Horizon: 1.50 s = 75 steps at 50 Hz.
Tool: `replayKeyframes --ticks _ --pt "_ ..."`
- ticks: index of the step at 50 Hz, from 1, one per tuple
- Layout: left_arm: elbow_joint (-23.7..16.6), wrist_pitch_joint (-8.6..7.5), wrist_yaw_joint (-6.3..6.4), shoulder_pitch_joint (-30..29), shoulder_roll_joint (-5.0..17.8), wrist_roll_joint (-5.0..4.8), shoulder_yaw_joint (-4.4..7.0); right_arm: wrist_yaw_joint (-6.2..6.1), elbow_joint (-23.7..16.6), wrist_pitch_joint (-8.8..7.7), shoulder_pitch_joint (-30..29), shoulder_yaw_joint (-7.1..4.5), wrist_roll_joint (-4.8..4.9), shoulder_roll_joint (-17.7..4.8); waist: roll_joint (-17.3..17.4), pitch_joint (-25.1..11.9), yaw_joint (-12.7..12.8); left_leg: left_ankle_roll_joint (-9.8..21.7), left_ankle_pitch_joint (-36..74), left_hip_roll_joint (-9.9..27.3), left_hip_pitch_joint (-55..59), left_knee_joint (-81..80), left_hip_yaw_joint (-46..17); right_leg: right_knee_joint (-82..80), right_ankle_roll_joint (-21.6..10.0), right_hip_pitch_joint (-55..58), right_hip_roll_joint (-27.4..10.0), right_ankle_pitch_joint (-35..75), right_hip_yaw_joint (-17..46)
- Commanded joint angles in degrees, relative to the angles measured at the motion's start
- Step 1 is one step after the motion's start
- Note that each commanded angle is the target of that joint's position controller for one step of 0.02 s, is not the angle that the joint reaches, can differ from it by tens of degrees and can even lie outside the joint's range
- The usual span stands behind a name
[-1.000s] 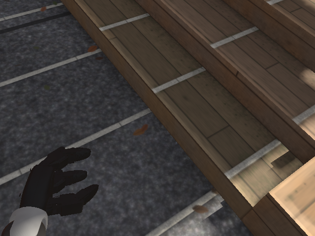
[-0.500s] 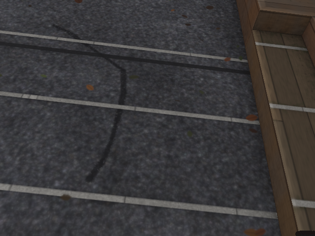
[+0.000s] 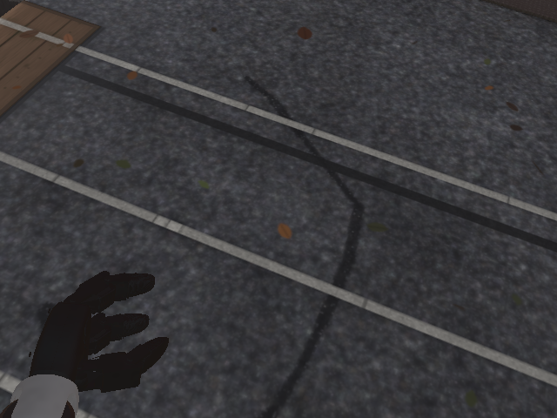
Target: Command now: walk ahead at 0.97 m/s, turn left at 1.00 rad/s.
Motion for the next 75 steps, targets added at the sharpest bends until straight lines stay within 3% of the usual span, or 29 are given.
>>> replayKeyframes --ticks 1,2,3,4,7,11,19,22,24,25,26,27,28,30,33,37,43,47,48,49,52,56,65,68,71,72,73,74,75 --pt "0.54 0.26 2.19 16.08 12.30 -1.52 5.96 -0.12 -4.39 0.23 -7.86 -3.22 -1.84 -10.93 13.15 -8.06 15.33 4.03 44.70 5.94 -16.36 12.49 -3.51 4.72 -1.18 32.32 1.38 -6.87 -3.80" --pt "3.27 1.38 3.18 31.11 13.08 -1.38 6.26 0.53 -6.12 0.25 -10.62 -2.07 -3.26 -8.97 12.63 -17.99 22.57 1.98 42.94 3.99 -27.36 30.52 -2.88 11.79 -1.81 52.92 -3.90 -13.48 -0.14" --pt "5.23 1.62 2.89 37.19 17.25 1.90 6.46 0.95 -7.86 -0.65 -0.52 0.74 -1.96 3.33 -16.46 -28.97 15.39 -0.42 -0.86 -4.09 -45.86 57.22 -0.43 1.61 -8.90 71.69 -17.93 -41.92 28.68" --pt "3.83 1.06 1.48 31.82 14.82 2.97 5.57 1.18 -8.26 -1.06 3.18 1.20 2.98 -0.43 -30.44 -30.05 11.33 -0.91 -1.21 -2.55 -52.31 67.11 0.64 -15.04 -13.02 69.35 -24.12 -55.17 53.69" --pt "4.54 2.30 2.32 21.86 6.78 2.46 4.33 1.26 -9.17 -0.39 -13.86 -0.35 -0.01 -7.34 -2.50 -8.15 11.98 -0.13 8.87 6.11 -50.58 63.86 7.34 -14.14 -11.42 42.98 -18.67 -31.46 24.69" --pt "9.35 1.28 3.04 20.40 3.36 1.46 3.34 2.47 -11.62 2.21 -17.64 0.05 1.10 -3.27 -3.09 -0.40 8.28 1.09 7.33 11.97 -48.64 55.10 7.63 -17.59 -11.37 31.89 -17.24 -18.04 7.57" --pt "10.70 1.51 3.48 22.87 10.56 2.04 4.11 5.53 -15.18 1.25 -29.59 0.87 0.12 -3.55 4.47 7.12 9.41 1.79 30.19 8.75 -50.16 34.44 18.08 -22.77 -8.33 33.67 -12.60 1.19 -16.97" --pt "10.52 2.74 3.86 25.53 16.09 1.81 5.01 6.40 -15.18 0.69 -28.47 -0.72 0.60 -6.82 -0.92 2.60 6.17 4.14 27.13 0.75 -37.72 28.87 25.97 -13.05 -7.01 39.51 -13.22 45.12 -20.55" --pt "8.62 4.36 4.27 22.61 18.31 0.99 5.72 6.26 -10.57 1.29 -10.78 -3.94 0.59 -12.72 -4.07 -5.79 -3.40 6.82 22.33 -4.12 -17.57 26.19 26.74 11.08 -7.04 36.32 -14.26 62.26 -19.47" --pt "7.66 3.91 4.26 21.31 15.55 0.34 5.04 5.19 -6.62 1.95 0.77 -6.10 0.25 -15.97 1.81 -9.61 -7.99 9.62 30.68 -3.12 2.62 17.74 20.34 30.40 -4.21 23.18 -10.75 39.66 -18.56" --pt "5.58 2.06 3.67 22.08 5.27 2.50 2.27 3.88 -6.90 2.50 -2.50 -6.17 -0.02 -19.25 23.41 -6.57 -0.56 14.04 54.28 4.71 12.08 17.28 4.07 58.21 -0.95 4.33 3.18 -32.81 -16.19" --pt "1.59 -0.44 2.77 29.24 7.01 0.80 1.16 4.36 -12.08 0.92 -7.20 -5.28 -2.78 -20.28 23.23 -26.95 4.90 27.70 34.84 18.10 21.77 6.72 -29.20 69.19 -1.29 -6.21 5.40 -38.18 0.50" --pt "1.01 -1.73 2.78 21.00 11.99 -0.03 1.97 4.84 -12.95 -0.03 -6.97 -5.05 -1.95 -16.09 8.51 -27.13 0.73 23.63 17.57 16.38 17.14 0.61 -31.79 63.57 -3.75 -5.76 1.66 -31.88 5.01" --pt "0.12 -1.33 3.65 16.39 9.26 0.22 1.51 4.91 -11.10 -2.07 -11.19 -4.05 -0.31 -12.88 -4.14 -11.30 6.20 18.54 7.19 12.86 -1.33 -3.91 -25.87 49.82 -3.95 -5.32 -2.93 -25.81 4.56" --pt "1.27 0.93 3.38 18.27 8.99 1.61 2.00 3.69 -11.10 -2.48 -16.69 -3.06 -1.34 -10.07 -0.36 -3.54 10.43 17.37 10.35 6.79 -18.14 -6.37 -16.60 38.41 -1.55 2.27 -4.91 -21.76 5.28" --pt "-1.59 1.49 2.93 7.49 4.59 2.87 0.67 1.42 -8.87 -1.57 -14.65 -2.83 -0.51 -9.37 1.01 1.29 6.80 14.95 14.16 1.33 -28.49 -6.29 -7.35 18.54 1.41 5.30 -3.08 -9.34 1.22" --pt "-4.22 0.39 2.11 1.63 6.66 -0.09 2.19 1.12 -6.06 -0.97 -10.86 -3.22 0.41 -9.31 7.38 0.37 2.82 9.46 4.21 1.27 -27.59 0.17 -10.80 1.98 1.95 16.12 0.10 0.38 2.88" --pt "0.10 -0.32 2.56 21.25 11.40 -0.53 5.68 1.71 -5.68 -0.42 -11.51 -1.87 -1.12 -5.44 9.74 -8.39 13.45 5.28 21.67 0.95 -23.30 21.86 -8.63 3.63 -2.40 34.56 -2.27 -9.55 0.98" --pt "1.91 -0.13 3.01 33.50 13.55 0.37 5.88 2.32 -6.39 -0.52 -9.96 0.22 -2.98 -0.32 1.84 -19.13 17.13 3.26 11.98 -2.26 -33.04 43.07 -3.29 5.85 -4.60 53.26 -10.25 -22.77 11.43" --pt "4.38 -0.04 1.65 35.76 17.91 2.28 6.53 2.16 -7.84 -1.27 0.39 1.23 2.30 2.32 -29.07 -24.13 10.19 0.50 -2.01 -6.07 -51.41 61.73 2.13 -12.58 -14.59 62.64 -23.37 -51.93 51.35" --pt "3.07 1.56 1.91 27.69 7.68 2.05 4.22 1.67 -7.72 -1.07 -16.20 0.15 -0.23 -6.83 0.06 -5.10 13.24 0.28 8.67 1.85 -54.78 63.60 6.83 -15.05 -12.09 43.15 -17.16 -42.28 34.09" --pt "7.09 0.85 1.65 27.60 2.40 1.65 2.25 2.44 -9.01 -1.33 -19.52 0.80 0.11 -2.61 -3.07 -0.30 9.15 1.85 10.09 5.28 -51.04 51.79 6.07 -16.96 -13.13 33.34 -12.20 -27.12 18.47" --pt "12.81 1.17 2.85 36.45 6.46 0.18 1.72 5.58 -14.55 -3.32 -37.27 2.91 -1.18 -0.12 0.74 7.34 12.04 -0.15 34.00 4.78 -47.56 21.81 15.92 -27.06 -12.71 30.56 -11.37 -1.95 -0.36" --pt "14.29 2.65 3.16 38.89 9.94 0.34 1.85 6.77 -14.76 -4.25 -36.62 1.45 -1.55 -2.49 -3.94 2.36 10.34 1.05 33.59 -1.68 -35.77 14.39 19.94 -18.72 -10.23 37.24 -11.66 28.92 -4.06" --pt "13.73 3.61 4.13 35.06 12.18 0.91 2.16 5.07 -7.52 -2.68 -12.51 -1.85 -1.95 -9.07 -7.48 -10.87 -3.82 4.60 41.81 -1.49 -5.45 10.35 18.07 11.38 -4.65 30.93 -9.17 42.16 -7.77" --pt "10.06 3.22 4.74 35.45 6.31 4.12 1.03 3.94 -4.36 -1.95 -4.82 -2.44 -2.98 -14.56 9.25 -18.81 -1.52 7.20 66.63 11.05 13.13 16.99 1.84 35.19 -2.01 15.67 -1.95 -7.21 -8.32" --pt "11.85 2.12 3.52 48.25 0.50 2.28 -1.48 4.78 -4.91 -2.44 -5.45 -1.43 -3.88 -14.34 20.51 -36.51 4.25 21.51 73.94 26.79 27.85 13.37 -25.87 56.93 -0.22 2.18 4.39 -41.05 0.88" --pt "12.13 1.66 3.32 43.10 7.48 1.53 0.35 4.86 -5.65 -1.70 -8.58 -1.81 -3.46 -11.17 10.09 -36.93 2.27 19.21 66.87 20.98 19.96 9.23 -22.12 57.23 -0.62 3.83 0.31 -36.22 4.53" --pt "8.21 1.59 3.71 33.57 8.21 0.52 0.62 4.76 -6.44 -1.50 -14.02 -1.29 -2.22 -9.34 8.37 -25.07 3.13 17.39 64.53 17.14 10.53 8.70 -13.01 53.77 -0.86 -0.13 -1.66 -33.84 2.05"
